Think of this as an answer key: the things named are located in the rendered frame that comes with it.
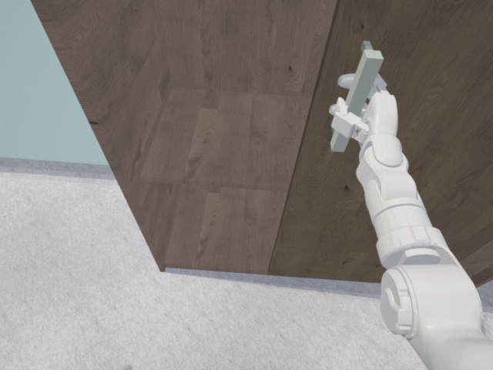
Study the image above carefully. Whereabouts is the handle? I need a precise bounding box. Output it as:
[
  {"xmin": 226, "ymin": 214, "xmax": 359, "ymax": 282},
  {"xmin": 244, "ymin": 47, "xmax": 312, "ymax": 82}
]
[{"xmin": 330, "ymin": 41, "xmax": 384, "ymax": 152}]

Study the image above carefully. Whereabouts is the robot right forearm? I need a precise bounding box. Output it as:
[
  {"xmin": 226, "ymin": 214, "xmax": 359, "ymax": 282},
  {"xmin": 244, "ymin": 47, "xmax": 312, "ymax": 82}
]
[{"xmin": 356, "ymin": 133, "xmax": 483, "ymax": 326}]

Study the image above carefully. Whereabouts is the wardrobe door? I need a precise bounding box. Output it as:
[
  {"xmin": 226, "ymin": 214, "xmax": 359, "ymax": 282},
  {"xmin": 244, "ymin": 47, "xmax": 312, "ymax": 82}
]
[
  {"xmin": 268, "ymin": 0, "xmax": 493, "ymax": 284},
  {"xmin": 459, "ymin": 240, "xmax": 493, "ymax": 278}
]

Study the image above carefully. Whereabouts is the robot right upper arm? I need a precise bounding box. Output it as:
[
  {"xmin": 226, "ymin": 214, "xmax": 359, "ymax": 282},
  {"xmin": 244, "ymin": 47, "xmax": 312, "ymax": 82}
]
[{"xmin": 380, "ymin": 264, "xmax": 493, "ymax": 370}]

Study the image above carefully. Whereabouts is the robot right hand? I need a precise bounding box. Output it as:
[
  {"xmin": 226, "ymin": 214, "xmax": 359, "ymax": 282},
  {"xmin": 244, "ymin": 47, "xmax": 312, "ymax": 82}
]
[{"xmin": 329, "ymin": 73, "xmax": 398, "ymax": 148}]

